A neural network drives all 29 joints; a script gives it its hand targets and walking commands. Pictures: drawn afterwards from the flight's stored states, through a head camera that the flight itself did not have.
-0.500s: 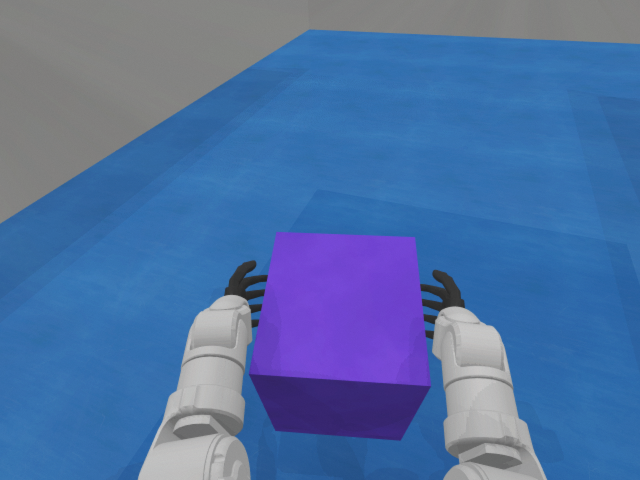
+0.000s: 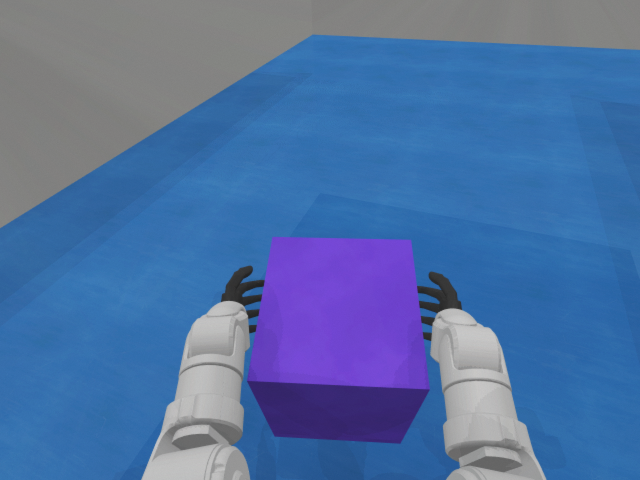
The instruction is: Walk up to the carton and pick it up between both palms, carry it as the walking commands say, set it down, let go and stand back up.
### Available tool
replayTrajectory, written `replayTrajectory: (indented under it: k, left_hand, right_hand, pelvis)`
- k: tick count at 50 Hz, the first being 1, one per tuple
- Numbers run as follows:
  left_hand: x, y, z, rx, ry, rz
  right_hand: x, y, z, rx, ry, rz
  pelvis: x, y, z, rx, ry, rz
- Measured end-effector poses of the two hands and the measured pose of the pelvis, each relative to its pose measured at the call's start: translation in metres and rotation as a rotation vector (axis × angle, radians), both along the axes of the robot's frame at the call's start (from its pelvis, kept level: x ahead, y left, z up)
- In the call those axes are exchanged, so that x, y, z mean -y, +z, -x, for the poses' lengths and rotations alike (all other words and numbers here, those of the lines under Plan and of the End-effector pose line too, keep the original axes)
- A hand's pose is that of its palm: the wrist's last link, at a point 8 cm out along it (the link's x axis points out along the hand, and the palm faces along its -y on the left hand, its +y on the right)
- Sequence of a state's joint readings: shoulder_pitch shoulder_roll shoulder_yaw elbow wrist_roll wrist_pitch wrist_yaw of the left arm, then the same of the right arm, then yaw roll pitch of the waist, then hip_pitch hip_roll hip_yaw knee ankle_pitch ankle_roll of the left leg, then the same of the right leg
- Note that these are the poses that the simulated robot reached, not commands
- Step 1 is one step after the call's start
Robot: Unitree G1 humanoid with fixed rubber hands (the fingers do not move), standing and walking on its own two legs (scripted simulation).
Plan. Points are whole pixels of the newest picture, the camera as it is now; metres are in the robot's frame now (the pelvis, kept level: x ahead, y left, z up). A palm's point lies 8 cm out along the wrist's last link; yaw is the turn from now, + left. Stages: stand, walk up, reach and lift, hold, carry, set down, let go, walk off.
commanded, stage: reach and lift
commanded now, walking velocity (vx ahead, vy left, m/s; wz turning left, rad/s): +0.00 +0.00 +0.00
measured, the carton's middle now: (338, 344) +0.33 -0.01 -0.02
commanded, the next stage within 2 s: hold in 0.56 s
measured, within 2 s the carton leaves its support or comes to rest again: neither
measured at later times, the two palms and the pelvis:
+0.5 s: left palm (230, 329) +0.30 +0.14 +0.06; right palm (449, 325) +0.29 -0.15 +0.07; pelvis +0.00 +0.00 +0.00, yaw +0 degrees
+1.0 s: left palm (235, 331) +0.30 +0.13 +0.06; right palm (455, 330) +0.29 -0.15 +0.06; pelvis +0.00 +0.00 +0.00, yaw +0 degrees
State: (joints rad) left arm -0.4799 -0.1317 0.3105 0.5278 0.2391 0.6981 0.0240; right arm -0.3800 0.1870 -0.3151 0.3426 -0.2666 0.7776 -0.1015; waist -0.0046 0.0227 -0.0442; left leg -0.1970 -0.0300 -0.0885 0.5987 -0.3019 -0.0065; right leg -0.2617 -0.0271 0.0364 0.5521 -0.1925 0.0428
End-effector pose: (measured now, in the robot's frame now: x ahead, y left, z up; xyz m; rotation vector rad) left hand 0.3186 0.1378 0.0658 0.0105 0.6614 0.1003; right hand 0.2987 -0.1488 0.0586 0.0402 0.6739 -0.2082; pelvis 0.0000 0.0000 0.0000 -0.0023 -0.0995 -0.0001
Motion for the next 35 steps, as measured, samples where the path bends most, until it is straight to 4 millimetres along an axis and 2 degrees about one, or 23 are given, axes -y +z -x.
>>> replayTrajectory:
  k: [13,24,35]
  left_hand:
    - [-0.001,-0.005,0.006,-0.017,0.009,0.003]
    - [-0.002,-0.003,0.018,0.011,0.027,0.015]
    - [0.001,-0.011,0.022,-0.02,0.023,0.011]
  right_hand:
    - [0.0,-0.003,0.003,-0.014,0.009,0.003]
    - [-0.002,0.008,0.006,0.018,0.035,0.03]
    - [0.002,-0.001,0.011,-0.007,0.029,0.027]
  pelvis:
    - [0.001,0.0,0.001,0.001,0.0,-0.001]
    - [0.001,0.001,-0.001,0.001,0.0,-0.001]
    - [0.002,0.0,0.003,0.007,0.0,-0.002]
